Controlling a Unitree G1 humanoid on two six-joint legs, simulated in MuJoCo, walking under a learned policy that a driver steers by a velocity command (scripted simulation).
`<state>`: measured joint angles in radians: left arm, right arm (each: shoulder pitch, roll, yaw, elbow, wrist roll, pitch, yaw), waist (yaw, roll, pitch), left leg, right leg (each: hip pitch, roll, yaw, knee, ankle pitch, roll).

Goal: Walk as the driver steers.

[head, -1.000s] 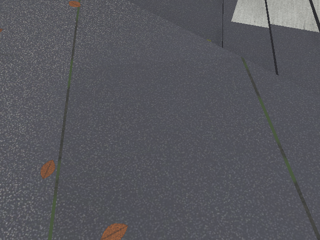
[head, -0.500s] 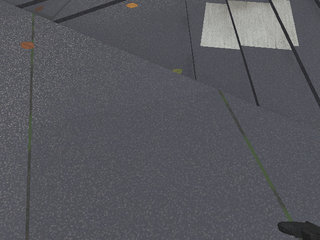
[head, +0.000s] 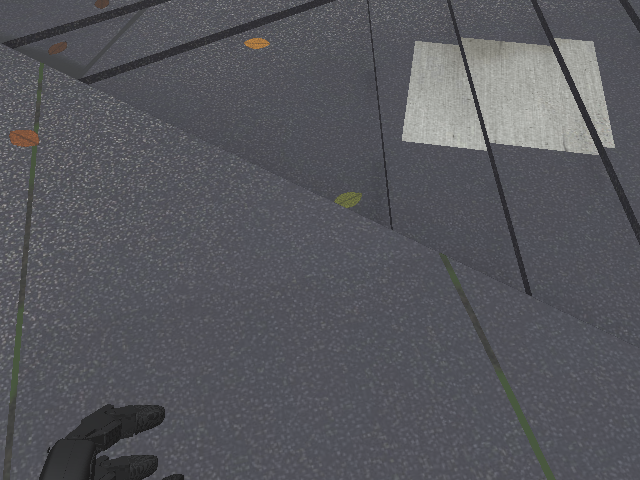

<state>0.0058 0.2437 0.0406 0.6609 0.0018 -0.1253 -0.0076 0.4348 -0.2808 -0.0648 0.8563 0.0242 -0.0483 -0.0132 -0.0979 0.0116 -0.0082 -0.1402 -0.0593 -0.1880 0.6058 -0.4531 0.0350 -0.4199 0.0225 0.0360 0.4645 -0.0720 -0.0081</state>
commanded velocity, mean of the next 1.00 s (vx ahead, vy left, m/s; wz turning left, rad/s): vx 0.50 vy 0.00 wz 0.20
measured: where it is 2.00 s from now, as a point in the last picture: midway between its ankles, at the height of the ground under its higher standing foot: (234, 262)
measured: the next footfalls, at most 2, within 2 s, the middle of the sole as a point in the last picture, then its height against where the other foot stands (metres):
left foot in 0.46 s outside the picture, level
right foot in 1.04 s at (268, 377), level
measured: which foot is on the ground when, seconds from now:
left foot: up 0.00-0.44, down 0.46-1.00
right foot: down 0.00-0.46, up 0.48-1.00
